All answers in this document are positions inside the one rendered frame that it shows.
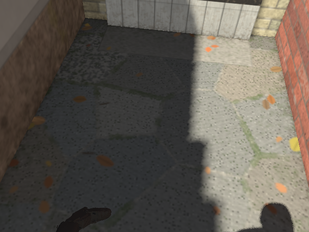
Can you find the left robot hand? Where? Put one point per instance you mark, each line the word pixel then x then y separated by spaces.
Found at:
pixel 82 218

